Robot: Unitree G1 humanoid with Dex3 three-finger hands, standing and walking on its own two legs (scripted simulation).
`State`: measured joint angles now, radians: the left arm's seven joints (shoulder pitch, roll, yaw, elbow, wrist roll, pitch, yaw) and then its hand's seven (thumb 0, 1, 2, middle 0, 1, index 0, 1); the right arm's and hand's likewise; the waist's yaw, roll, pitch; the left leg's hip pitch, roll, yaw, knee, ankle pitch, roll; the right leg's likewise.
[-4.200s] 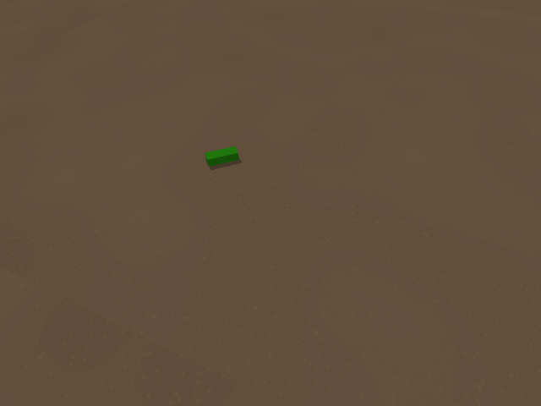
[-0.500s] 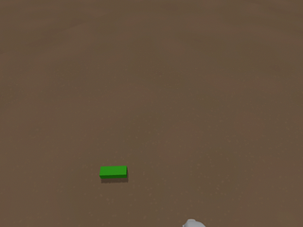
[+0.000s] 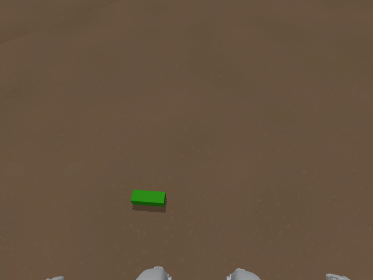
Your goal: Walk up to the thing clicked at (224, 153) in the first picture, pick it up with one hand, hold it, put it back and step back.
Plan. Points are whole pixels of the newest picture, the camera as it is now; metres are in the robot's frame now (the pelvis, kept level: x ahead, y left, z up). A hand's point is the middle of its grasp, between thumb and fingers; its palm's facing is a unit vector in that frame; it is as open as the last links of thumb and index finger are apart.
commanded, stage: walk up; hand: left
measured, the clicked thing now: (148, 198) +0.57 +0.24 -0.72
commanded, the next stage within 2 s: stand in 1.76 s
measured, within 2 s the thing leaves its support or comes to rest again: neither
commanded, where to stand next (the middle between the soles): +0.13 +0.03 m, yaw -2 degrees
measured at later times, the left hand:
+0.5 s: hand out of the picture +0.07 +0.29 -0.13, palm faces -0.04 -0.92 -0.39, open 7.3 cm
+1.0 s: hand (75, 279) +0.14 +0.26 -0.12, palm faces -0.07 -0.93 -0.36, open 7.3 cm
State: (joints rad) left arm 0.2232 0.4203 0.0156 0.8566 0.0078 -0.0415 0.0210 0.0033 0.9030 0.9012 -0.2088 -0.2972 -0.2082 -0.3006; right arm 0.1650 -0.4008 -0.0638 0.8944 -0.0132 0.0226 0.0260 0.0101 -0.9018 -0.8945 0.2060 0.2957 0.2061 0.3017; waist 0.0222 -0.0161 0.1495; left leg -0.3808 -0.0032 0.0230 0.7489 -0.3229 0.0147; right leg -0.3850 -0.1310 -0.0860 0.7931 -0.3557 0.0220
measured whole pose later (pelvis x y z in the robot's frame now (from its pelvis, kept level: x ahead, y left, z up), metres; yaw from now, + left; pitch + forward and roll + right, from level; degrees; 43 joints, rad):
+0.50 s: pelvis +0.01 +0.02 +0.02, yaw -2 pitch -3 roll -1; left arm 0.20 0.40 0.01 1.05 0.01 -0.03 0.00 0.00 0.91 0.90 -0.20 -0.30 -0.20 -0.30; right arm 0.14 -0.35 -0.01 1.04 -0.01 0.01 0.04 0.01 -0.90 -0.89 0.21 0.30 0.21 0.30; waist 0.02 0.02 0.05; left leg -0.29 0.01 0.05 0.60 -0.27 0.03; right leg -0.23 -0.02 -0.02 0.57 -0.30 0.00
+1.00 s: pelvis +0.03 +0.01 +0.04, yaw -3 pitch -3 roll +0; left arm 0.08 0.36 -0.01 1.12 0.01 -0.03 0.01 0.00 0.91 0.90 -0.21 -0.30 -0.20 -0.30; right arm 0.05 -0.36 -0.02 1.13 0.00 0.00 0.02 0.01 -0.90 -0.89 0.21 0.30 0.21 0.30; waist 0.00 0.00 0.04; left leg -0.15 0.01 0.07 0.41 -0.21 0.02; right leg -0.11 -0.02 0.01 0.40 -0.23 0.02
